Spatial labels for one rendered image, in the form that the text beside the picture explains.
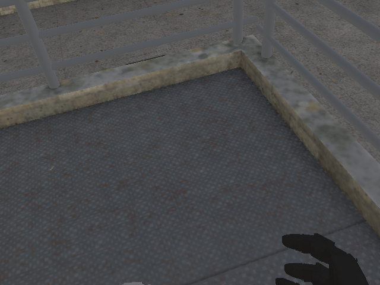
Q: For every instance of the right robot hand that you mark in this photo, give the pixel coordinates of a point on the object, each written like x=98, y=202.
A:
x=343, y=268

